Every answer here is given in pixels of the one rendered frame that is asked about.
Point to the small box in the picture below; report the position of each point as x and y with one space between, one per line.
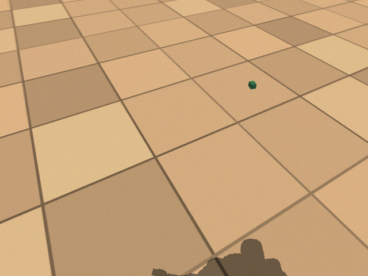
252 85

